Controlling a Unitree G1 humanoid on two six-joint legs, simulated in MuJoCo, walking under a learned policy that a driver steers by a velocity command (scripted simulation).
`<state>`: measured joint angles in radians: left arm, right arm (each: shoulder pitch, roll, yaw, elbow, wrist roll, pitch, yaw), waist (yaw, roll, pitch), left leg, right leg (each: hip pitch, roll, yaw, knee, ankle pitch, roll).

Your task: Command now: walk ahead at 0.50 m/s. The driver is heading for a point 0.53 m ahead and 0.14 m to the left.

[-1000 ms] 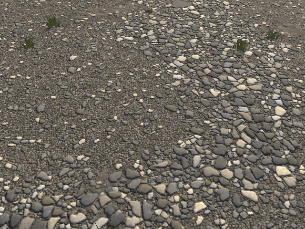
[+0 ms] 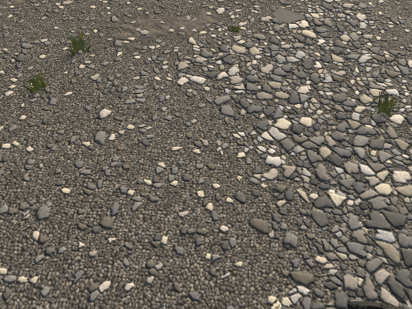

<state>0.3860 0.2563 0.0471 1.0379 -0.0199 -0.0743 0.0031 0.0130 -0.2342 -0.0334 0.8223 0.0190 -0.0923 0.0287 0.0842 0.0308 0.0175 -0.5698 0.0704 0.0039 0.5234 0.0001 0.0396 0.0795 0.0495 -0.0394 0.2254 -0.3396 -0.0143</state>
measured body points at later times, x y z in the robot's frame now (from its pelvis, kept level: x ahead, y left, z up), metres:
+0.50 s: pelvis +0.28 +0.02 +0.01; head +0.30 +0.03 +0.46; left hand +0.48 +0.25 -0.10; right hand +0.25 -0.24 -0.13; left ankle +0.17 +0.12 -0.73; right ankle +0.47 -0.13 -0.69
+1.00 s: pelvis +0.48 -0.01 +0.01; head +0.49 +0.00 +0.46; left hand +0.53 +0.26 -0.14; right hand +0.63 -0.25 -0.11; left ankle +0.54 +0.13 -0.73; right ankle +0.48 -0.11 -0.73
